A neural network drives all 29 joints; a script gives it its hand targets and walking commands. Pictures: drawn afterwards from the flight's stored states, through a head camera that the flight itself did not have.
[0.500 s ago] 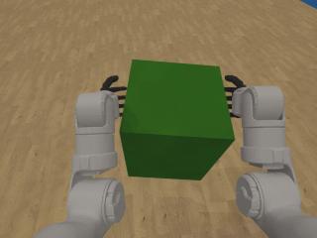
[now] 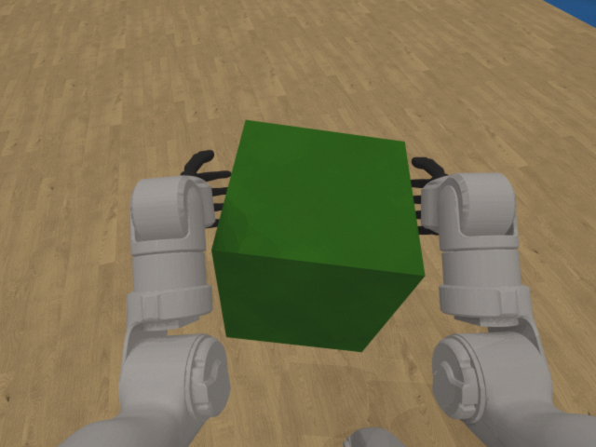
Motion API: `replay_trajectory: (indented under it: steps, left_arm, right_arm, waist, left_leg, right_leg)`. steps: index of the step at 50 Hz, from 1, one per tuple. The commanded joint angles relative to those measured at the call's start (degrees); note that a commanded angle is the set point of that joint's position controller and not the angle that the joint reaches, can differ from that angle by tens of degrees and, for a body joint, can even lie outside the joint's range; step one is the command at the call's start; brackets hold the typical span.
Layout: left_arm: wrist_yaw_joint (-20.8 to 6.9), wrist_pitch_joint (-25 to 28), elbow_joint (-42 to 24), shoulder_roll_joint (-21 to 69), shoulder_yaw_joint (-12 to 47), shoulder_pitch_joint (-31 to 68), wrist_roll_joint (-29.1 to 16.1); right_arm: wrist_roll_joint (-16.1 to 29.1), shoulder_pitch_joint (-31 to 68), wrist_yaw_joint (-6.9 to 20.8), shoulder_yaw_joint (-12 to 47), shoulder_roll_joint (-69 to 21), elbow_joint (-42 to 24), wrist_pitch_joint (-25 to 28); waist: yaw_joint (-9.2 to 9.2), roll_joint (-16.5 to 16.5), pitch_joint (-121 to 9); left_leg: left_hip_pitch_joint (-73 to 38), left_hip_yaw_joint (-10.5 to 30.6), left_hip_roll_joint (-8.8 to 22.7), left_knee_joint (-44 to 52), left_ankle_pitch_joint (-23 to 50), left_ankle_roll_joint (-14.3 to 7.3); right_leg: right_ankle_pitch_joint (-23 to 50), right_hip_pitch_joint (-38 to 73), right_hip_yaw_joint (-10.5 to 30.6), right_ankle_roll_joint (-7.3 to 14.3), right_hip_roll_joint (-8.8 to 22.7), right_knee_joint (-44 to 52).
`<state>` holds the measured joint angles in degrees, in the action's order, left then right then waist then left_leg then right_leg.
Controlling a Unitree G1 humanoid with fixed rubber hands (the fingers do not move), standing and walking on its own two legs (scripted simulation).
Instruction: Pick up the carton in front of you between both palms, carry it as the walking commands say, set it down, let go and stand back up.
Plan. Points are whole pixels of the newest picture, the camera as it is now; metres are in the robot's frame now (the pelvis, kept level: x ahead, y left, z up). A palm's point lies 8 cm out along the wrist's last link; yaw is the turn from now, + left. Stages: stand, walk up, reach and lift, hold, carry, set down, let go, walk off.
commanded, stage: carry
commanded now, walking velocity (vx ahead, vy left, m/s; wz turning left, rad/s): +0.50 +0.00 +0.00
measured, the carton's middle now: (308, 246) +0.38 -0.02 +0.06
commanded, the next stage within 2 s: none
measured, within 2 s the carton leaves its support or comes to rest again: neither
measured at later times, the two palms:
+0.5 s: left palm (204, 98) +0.66 +0.13 +0.13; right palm (366, 80) +0.69 -0.16 +0.12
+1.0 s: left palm (206, 46) +0.92 +0.15 +0.10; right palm (336, 37) +0.91 -0.15 +0.11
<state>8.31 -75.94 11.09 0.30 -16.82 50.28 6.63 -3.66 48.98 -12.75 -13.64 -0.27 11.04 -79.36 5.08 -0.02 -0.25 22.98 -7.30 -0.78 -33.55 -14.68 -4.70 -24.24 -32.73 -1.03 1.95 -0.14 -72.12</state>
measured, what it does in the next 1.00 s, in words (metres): walks ahead: right foot, then left foot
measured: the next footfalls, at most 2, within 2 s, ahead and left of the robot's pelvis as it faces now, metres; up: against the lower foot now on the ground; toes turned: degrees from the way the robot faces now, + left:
right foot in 0.24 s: +0.33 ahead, -0.11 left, +0.00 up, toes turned -4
left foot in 0.70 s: +0.61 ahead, +0.09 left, +0.00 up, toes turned +10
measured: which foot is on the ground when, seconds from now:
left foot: down 0.00-0.26, up 0.28-0.68, down 0.70-1.00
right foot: up 0.00-0.22, down 0.24-0.72, up 0.74-1.00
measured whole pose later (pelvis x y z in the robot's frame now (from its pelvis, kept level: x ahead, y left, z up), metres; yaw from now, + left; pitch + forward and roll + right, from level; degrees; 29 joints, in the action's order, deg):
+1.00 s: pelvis +0.64 +0.00 +0.02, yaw +0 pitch +4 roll -1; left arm 6.9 -68.3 -10.0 8.1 -6.3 11.9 9.3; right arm -6.4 13.0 -11.7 -6.2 -8.3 -8.8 -70.7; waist 1.2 0.3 -9.0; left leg 5.1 -10.0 1.3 -15.3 -14.0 -1.9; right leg -8.7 -33.9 -6.5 -1.9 6.2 -38.4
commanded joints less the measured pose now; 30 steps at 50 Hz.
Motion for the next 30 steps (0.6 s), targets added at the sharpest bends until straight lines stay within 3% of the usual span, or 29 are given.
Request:
replay_trajectory:
  steps: [1,3,8,9,10,11,12,13,14,15,17,19,23,30]
  left_arm:
    - [-11.5,0.2,-6.6,62.1,28.7,41.6,-23.7]
    - [-10.6,-0.1,-7.5,60.4,29.4,40.5,-22.5]
    - [-11.0,-1.1,-3.6,59.5,30.9,37.1,-21.3]
    - [-11.4,-1.2,-2.3,59.7,31.0,37.0,-21.6]
    - [-11.9,-1.2,-0.7,60.0,30.8,36.6,-21.7]
    - [-12.5,-1.2,0.6,60.3,30.5,36.6,-21.9]
    - [-13.1,-1.0,2.2,60.7,29.8,35.4,-22.3]
    - [-13.6,-0.8,2.7,59.8,28.6,35.1,-22.6]
    - [-13.6,-0.4,3.3,59.7,28.7,36.8,-22.2]
    - [-14.1,-0.3,2.4,61.4,28.1,36.2,-23.1]
    - [-15.1,0.1,-0.9,65.6,29.3,37.9,-25.8]
    - [-16.0,0.5,-3.9,69.3,30.5,38.4,-27.6]
    - [-17.2,1.8,-7.2,73.1,32.5,30.5,-26.9]
    - [-18.2,4.5,-20.2,71.4,42.2,10.9,-23.9]
  right_arm:
    - [32.6,57.6,20.0,30.6,-66.8,-14.0,3.9]
    - [32.3,56.4,19.9,30.4,-66.0,-14.0,3.3]
    - [29.0,50.5,19.9,29.5,-63.2,-8.6,2.4]
    - [28.4,49.7,20.0,29.3,-63.0,-7.1,2.4]
    - [27.7,49.0,20.1,29.1,-62.9,-5.7,2.4]
    - [27.3,48.1,20.3,29.1,-62.9,-4.1,2.4]
    - [27.0,48.4,20.4,28.8,-62.8,-2.8,2.5]
    - [26.9,47.3,20.7,28.2,-63.1,-1.0,2.6]
    - [26.6,48.4,20.7,27.2,-64.2,-0.6,2.6]
    - [26.3,48.4,20.6,27.4,-64.7,-1.0,2.8]
    - [25.8,46.7,20.1,26.7,-66.1,-2.4,3.5]
    - [24.2,42.3,19.5,25.6,-67.8,-3.1,4.1]
    - [21.1,31.5,18.9,27.5,-71.0,-5.3,6.2]
    - [19.6,15.5,18.3,39.7,-71.6,-21.7,9.3]
  waist:
    - [-1.70,-5.6,-30.5]
    - [-0.78,-6.3,-30.0]
    - [0.00,-8.6,-27.4]
    - [-0.37,-8.7,-27.0]
    - [-1.85,-8.0,-27.9]
    - [-3.85,-7.1,-30.3]
    - [-6.58,-5.6,-32.3]
    - [-6.62,4.6,-36.3]
    - [-7.93,17.6,-37.6]
    - [-7.96,14.0,-35.6]
    - [-7.35,3.9,-30.7]
    - [-6.29,4.4,-29.6]
    - [-6.26,6.6,-28.5]
    - [-6.69,9.6,-23.2]
  left_leg:
    - [-30.2,23.2,16.2,9.7,18.9,-9.0]
    - [-30.5,19.9,15.9,9.9,22.3,-9.1]
    - [-28.2,9.0,11.8,6.7,35.2,-4.1]
    - [-27.8,7.7,11.4,4.7,40.2,-3.0]
    - [-26.8,5.2,10.1,0.0,45.0,-1.4]
    - [-22.9,2.4,8.7,-6.5,44.0,0.6]
    - [-13.7,2.2,8.1,-13.6,32.4,2.4]
    - [-2.3,1.5,3.8,-23.8,7.9,4.0]
    - [14.6,4.9,-3.3,-37.0,-14.0,5.1]
    - [20.4,8.2,-0.6,-42.9,-15.1,4.0]
    - [21.3,9.0,2.7,-37.3,-8.8,4.0]
    - [17.3,8.2,4.4,-28.2,-5.6,5.2]
    - [14.1,3.9,3.4,-13.6,-2.9,6.6]
    - [9.8,-1.9,0.8,5.8,12.7,5.0]
  right_leg:
    - [-0.2,-10.4,1.0,0.0,2.1,8.3]
    - [2.6,-10.0,-0.4,-0.2,2.4,16.9]
    - [16.3,0.9,-7.0,0.0,-1.2,37.3]
    - [18.8,4.4,-8.3,0.4,-2.4,40.9]
    - [22.2,11.0,-10.1,0.9,-3.7,45.8]
    - [25.7,21.9,-10.7,1.9,-3.6,49.7]
    - [24.3,34.2,-4.7,3.3,2.3,48.0]
    - [34.3,45.6,15.0,6.3,16.2,44.9]
    - [34.6,54.7,32.6,15.0,22.1,48.2]
    - [30.9,54.5,31.3,14.9,21.9,48.4]
    - [33.9,48.2,21.8,10.6,18.5,49.8]
    - [34.4,44.4,16.2,8.0,17.4,53.1]
    - [40.7,45.3,8.7,7.1,15.7,55.9]
    - [52.2,48.5,-1.7,4.3,12.0,54.6]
